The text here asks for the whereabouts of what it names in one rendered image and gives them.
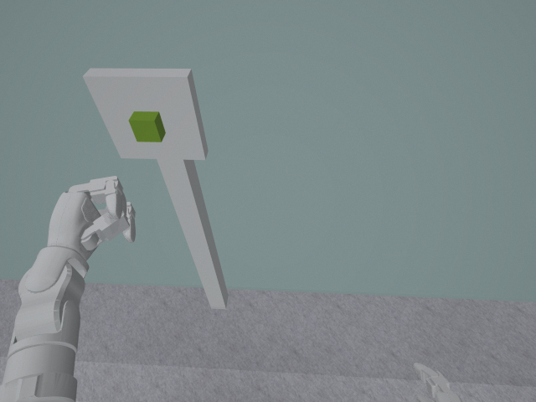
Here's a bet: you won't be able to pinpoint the panel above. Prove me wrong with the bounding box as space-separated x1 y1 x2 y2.
83 68 228 309

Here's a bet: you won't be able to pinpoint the robot left hand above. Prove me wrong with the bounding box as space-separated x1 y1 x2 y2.
47 176 136 260

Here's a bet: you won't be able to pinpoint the robot left forearm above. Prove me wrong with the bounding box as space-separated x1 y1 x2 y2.
0 246 89 402

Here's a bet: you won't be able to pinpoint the button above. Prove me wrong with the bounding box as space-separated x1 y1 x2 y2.
129 111 166 142

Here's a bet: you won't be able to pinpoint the robot right hand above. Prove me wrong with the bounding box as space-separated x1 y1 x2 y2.
413 363 462 402

